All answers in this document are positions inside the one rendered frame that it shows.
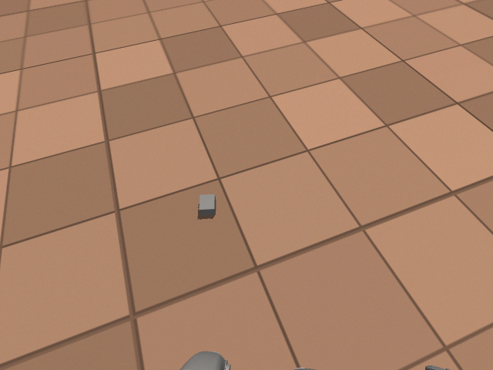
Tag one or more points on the small box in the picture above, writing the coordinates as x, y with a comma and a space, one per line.
207, 204

